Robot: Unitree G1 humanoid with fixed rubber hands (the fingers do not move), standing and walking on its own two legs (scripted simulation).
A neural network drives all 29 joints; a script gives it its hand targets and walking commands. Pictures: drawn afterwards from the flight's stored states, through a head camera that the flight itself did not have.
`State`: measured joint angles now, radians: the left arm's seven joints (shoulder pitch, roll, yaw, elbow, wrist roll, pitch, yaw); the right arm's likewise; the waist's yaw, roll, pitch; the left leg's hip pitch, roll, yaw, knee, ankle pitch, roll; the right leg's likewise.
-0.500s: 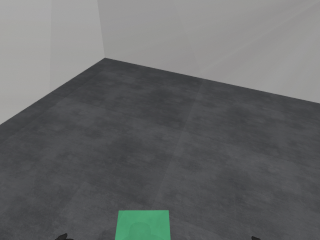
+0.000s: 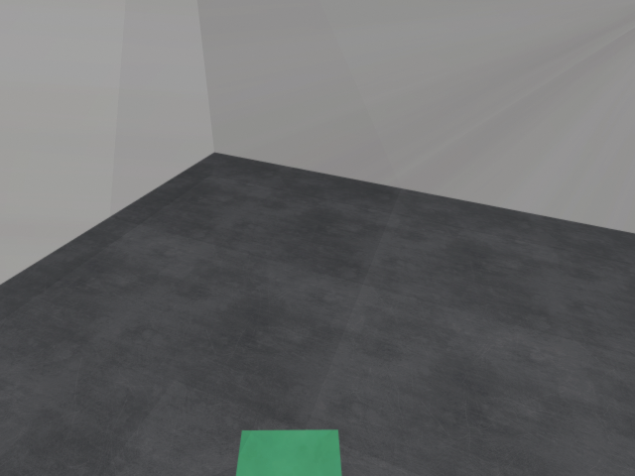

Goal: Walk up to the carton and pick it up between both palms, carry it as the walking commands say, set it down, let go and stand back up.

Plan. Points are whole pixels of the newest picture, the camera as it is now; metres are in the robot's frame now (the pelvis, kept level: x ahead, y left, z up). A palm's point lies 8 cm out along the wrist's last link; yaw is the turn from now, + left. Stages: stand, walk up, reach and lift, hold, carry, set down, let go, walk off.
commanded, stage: stand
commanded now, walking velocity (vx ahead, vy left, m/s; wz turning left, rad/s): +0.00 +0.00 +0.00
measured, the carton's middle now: out of the picture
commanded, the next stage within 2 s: none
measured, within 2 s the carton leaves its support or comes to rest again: neither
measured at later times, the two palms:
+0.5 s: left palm out of the picture -0.02 +0.31 -0.14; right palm out of the picture -0.03 -0.26 -0.12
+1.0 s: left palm out of the picture +0.00 +0.32 -0.13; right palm out of the picture +0.02 -0.25 -0.12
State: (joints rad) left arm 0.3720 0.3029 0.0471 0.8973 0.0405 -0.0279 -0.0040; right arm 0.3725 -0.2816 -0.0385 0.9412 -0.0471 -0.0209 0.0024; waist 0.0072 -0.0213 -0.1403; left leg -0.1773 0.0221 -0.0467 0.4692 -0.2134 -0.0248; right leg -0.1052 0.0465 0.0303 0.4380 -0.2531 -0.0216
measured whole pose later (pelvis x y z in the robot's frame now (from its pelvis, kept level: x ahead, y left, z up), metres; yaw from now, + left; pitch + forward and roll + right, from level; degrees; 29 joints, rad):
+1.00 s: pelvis -0.03 +0.04 +0.00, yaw -1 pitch -3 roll +0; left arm 0.26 0.32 0.02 1.08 0.02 -0.03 0.00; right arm 0.22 -0.31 -0.02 1.07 -0.02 -0.02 0.00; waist 0.00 -0.02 -0.01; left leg -0.24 -0.05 -0.04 0.45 -0.16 0.03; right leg -0.19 0.00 0.10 0.47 -0.22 0.03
